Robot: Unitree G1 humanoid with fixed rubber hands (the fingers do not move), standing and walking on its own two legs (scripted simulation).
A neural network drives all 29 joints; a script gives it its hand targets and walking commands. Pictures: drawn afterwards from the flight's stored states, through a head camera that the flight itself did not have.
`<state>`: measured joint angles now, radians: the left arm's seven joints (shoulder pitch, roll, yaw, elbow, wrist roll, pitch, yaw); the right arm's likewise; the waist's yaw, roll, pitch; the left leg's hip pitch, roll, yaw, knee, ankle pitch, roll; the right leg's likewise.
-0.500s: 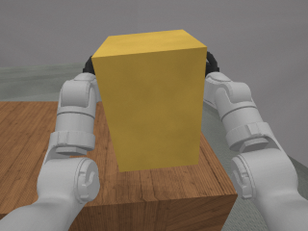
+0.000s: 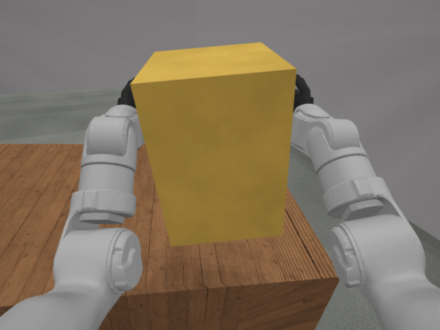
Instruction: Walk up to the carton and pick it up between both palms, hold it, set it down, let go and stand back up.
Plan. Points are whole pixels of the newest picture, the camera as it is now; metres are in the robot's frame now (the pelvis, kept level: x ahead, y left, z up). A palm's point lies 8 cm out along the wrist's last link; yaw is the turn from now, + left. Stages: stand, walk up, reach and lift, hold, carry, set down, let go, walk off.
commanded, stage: hold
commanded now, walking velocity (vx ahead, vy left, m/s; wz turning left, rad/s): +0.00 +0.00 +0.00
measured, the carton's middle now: (217, 141) +0.37 +0.00 +0.26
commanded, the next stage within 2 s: none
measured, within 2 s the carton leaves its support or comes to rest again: neither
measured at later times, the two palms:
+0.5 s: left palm (129, 117) +0.37 +0.15 +0.30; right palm (300, 115) +0.37 -0.14 +0.32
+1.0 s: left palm (130, 116) +0.37 +0.15 +0.30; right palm (302, 115) +0.37 -0.14 +0.32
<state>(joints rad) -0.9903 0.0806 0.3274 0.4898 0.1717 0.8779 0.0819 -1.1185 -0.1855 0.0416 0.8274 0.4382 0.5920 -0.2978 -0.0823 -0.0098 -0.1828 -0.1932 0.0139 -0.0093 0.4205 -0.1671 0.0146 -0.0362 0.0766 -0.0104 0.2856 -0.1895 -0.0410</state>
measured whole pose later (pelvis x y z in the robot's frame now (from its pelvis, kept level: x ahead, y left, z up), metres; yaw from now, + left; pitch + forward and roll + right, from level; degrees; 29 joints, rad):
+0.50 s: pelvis +0.00 +0.00 +0.00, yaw +0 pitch -3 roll -2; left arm -1.00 0.08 0.33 0.50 0.17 0.88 0.09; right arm -1.12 -0.19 0.04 0.84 0.44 0.60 -0.30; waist -0.08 -0.01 -0.19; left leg -0.20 0.01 -0.01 0.42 -0.17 0.01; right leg -0.04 0.08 0.00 0.29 -0.19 -0.04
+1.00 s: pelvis +0.00 +0.00 +0.00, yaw +0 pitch -3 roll -2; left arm -1.01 0.08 0.34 0.52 0.17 0.87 0.09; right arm -1.13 -0.19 0.04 0.85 0.44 0.60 -0.30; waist -0.08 0.00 -0.19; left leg -0.20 0.01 -0.02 0.42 -0.17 0.01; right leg -0.04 0.08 0.00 0.29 -0.19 -0.04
